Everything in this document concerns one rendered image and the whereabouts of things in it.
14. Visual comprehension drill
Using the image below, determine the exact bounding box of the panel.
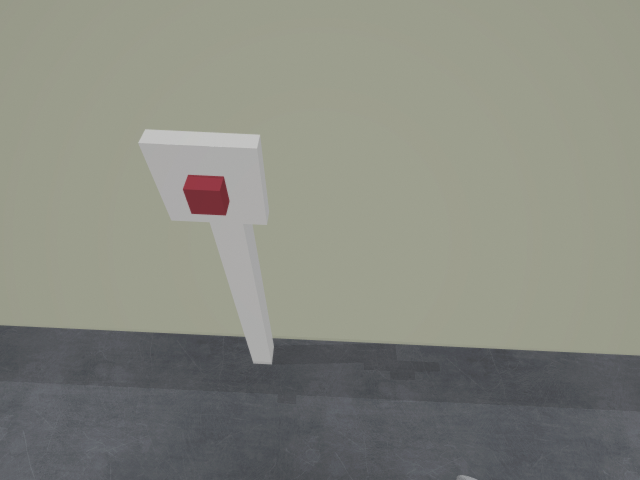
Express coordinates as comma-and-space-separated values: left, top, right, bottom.
138, 129, 274, 364

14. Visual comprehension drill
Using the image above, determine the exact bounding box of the button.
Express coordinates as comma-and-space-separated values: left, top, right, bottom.
183, 175, 229, 215

